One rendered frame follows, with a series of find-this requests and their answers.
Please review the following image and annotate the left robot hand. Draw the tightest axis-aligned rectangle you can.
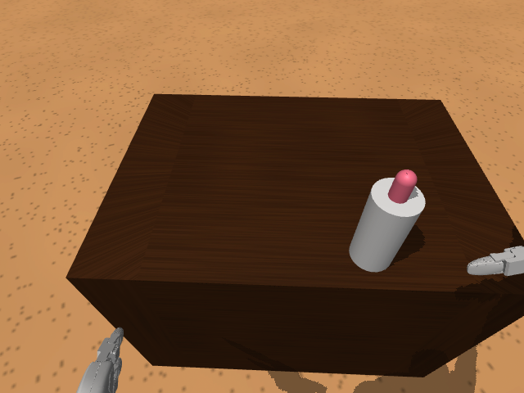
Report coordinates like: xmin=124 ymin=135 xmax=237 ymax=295
xmin=76 ymin=327 xmax=124 ymax=393

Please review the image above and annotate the bottle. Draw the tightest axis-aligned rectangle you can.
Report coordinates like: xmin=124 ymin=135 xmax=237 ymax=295
xmin=349 ymin=169 xmax=426 ymax=272

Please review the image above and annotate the right robot hand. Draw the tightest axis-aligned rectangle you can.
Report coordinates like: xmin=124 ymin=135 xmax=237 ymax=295
xmin=467 ymin=246 xmax=524 ymax=276

